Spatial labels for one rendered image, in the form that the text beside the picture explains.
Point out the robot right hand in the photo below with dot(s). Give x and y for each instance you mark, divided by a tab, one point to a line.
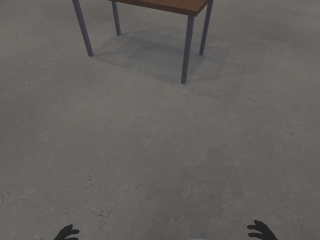
266	234

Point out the robot left hand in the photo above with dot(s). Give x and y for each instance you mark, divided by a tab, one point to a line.
67	231

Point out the table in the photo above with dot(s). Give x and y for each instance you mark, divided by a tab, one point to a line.
186	7

